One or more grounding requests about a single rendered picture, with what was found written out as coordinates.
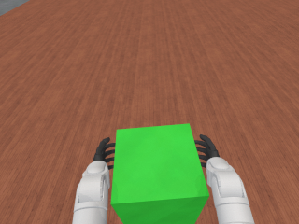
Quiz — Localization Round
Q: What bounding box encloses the robot right hand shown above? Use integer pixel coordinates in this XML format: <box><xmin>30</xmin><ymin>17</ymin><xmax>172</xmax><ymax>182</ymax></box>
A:
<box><xmin>194</xmin><ymin>134</ymin><xmax>220</xmax><ymax>168</ymax></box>

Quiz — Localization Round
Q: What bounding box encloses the carton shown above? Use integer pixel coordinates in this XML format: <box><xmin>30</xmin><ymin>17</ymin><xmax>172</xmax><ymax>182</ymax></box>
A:
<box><xmin>110</xmin><ymin>123</ymin><xmax>209</xmax><ymax>224</ymax></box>

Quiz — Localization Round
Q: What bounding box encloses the robot right forearm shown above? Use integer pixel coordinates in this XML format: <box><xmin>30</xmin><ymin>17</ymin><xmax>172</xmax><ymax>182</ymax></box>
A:
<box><xmin>206</xmin><ymin>157</ymin><xmax>255</xmax><ymax>224</ymax></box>

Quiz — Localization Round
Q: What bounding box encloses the robot left hand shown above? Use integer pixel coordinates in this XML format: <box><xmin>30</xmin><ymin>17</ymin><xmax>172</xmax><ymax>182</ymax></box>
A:
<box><xmin>93</xmin><ymin>137</ymin><xmax>116</xmax><ymax>170</ymax></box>

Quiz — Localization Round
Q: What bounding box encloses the robot left forearm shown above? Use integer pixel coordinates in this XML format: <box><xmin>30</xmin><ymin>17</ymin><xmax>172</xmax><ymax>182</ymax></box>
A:
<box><xmin>72</xmin><ymin>161</ymin><xmax>110</xmax><ymax>224</ymax></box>

